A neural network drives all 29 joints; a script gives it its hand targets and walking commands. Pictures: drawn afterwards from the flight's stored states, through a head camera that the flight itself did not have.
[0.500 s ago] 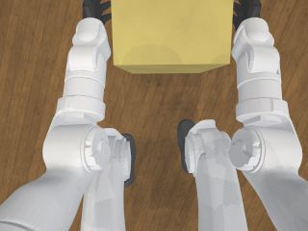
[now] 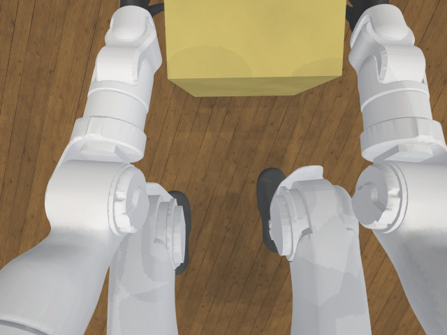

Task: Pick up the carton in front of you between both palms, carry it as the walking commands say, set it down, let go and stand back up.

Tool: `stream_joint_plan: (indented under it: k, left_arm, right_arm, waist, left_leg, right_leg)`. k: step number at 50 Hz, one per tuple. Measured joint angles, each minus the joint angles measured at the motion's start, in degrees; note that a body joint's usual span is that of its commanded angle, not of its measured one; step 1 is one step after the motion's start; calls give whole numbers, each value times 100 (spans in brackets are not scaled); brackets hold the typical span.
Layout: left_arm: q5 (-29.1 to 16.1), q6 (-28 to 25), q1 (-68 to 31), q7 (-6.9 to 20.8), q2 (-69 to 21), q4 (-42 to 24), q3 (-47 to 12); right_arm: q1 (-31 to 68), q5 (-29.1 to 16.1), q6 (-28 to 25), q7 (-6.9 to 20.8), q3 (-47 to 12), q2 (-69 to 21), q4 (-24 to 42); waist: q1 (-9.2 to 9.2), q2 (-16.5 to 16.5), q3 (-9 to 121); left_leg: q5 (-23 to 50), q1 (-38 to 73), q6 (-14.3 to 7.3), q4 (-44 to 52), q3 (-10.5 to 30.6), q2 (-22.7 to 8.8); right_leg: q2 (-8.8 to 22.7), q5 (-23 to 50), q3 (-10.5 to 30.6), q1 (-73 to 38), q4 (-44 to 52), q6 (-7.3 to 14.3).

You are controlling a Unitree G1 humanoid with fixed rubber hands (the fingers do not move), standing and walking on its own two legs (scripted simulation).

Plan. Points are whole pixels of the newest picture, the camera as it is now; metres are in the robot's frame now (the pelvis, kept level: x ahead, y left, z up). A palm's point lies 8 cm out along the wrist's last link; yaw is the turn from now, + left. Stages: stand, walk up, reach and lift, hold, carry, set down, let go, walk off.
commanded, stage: set down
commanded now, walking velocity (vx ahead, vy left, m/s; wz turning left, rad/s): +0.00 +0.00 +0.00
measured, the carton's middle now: (247, 24) +0.53 -0.09 -0.24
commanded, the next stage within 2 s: none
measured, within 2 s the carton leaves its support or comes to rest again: rests again in 0.36 s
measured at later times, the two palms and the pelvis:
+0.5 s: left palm (143, 13) +0.55 +0.06 -0.18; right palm (370, 13) +0.51 -0.25 -0.17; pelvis -0.01 +0.00 -0.01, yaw +0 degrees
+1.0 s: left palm (110, 21) +0.55 +0.11 -0.20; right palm (374, 28) +0.50 -0.27 -0.20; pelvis -0.01 +0.00 -0.01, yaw -1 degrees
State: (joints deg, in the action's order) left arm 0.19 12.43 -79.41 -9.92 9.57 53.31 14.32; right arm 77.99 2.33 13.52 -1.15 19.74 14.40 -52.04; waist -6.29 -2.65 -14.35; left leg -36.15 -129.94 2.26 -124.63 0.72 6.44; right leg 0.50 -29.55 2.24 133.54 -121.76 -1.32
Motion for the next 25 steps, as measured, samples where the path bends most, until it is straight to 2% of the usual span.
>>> stream_joint_plan:
  k: [9,25]
  left_arm:
    - [48,-53,-273,128,9,215,4]
    - [469,-236,-461,662,-63,211,414]
  right_arm:
    - [203,1,-84,161,90,206,-276]
    - [365,150,-188,503,371,401,-457]
  waist:
    - [13,36,-336]
    - [107,102,-732]
  left_leg:
    - [68,51,11,-114,25,52]
    - [6,237,39,-222,83,29]
  right_leg:
    - [38,41,-23,-91,-98,2]
    - [10,27,-87,-253,-180,51]
